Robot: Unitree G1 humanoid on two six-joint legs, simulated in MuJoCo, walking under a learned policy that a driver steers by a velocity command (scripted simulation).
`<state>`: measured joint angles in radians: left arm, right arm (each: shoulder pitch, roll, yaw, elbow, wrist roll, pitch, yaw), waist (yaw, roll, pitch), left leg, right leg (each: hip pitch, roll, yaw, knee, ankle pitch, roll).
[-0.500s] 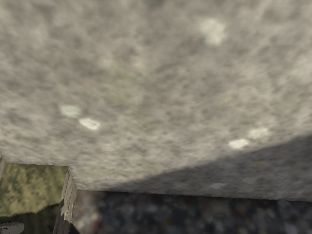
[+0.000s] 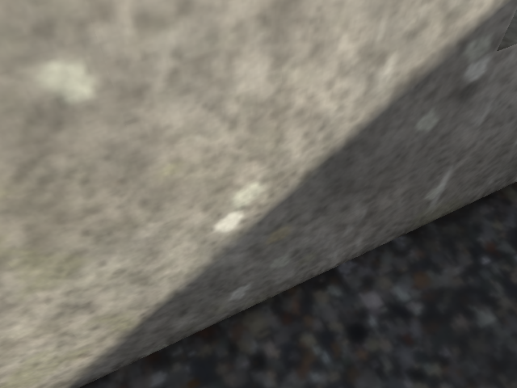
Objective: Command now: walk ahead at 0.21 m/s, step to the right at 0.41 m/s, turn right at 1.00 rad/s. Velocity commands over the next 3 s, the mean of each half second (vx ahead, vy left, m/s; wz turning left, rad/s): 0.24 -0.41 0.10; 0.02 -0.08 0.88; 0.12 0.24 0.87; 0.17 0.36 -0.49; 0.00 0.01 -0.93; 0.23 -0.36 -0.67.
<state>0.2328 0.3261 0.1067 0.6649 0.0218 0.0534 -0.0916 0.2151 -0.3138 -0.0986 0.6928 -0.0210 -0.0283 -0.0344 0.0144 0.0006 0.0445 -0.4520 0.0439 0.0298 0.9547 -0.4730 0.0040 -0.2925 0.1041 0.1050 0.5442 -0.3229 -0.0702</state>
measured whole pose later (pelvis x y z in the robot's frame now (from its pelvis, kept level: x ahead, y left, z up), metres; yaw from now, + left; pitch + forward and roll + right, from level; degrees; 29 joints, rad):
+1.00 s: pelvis +0.16 -0.30 +0.00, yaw +35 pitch +3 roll -1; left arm 0.13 0.25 0.05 0.59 0.03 0.00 0.06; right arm 0.03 -0.38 -0.11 0.57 0.02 0.06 -0.05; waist -0.02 0.05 0.06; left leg -0.66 0.01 -0.08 1.36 -0.41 -0.11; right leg -0.33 0.00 -0.06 0.47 -0.19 -0.02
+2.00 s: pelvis -0.05 +0.01 +0.00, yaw +40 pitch +0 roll +2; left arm 0.33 0.42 0.10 0.67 0.02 0.04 0.07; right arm 0.12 -0.33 -0.04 0.53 -0.04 0.03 0.02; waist 0.09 0.00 0.09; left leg -0.35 0.02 -0.16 0.61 -0.30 -0.10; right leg -0.29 -0.08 0.20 0.58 -0.30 0.09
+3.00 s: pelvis +0.01 -0.05 +0.00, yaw -7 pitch +0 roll +0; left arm 0.10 0.30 0.02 0.59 0.04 0.07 -0.08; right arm 0.49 -0.43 -0.15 0.94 0.02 -0.01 -0.11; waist -0.01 0.01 0.04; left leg -0.09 0.28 0.06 0.34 -0.22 -0.21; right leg -0.34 -0.07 0.13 0.72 -0.37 -0.02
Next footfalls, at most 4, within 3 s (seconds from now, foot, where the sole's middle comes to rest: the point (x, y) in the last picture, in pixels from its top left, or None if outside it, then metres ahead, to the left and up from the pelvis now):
0.04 left None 0.02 0.12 -0.77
0.32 right None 0.13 -0.29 -0.77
0.58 left None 0.15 -0.14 -0.77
0.82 right None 0.29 -0.36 -0.77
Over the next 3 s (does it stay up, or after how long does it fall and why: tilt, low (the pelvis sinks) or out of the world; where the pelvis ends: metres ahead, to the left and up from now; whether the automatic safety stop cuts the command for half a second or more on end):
stays up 0.01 -0.05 0.00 its command is cut before an obstacle from the start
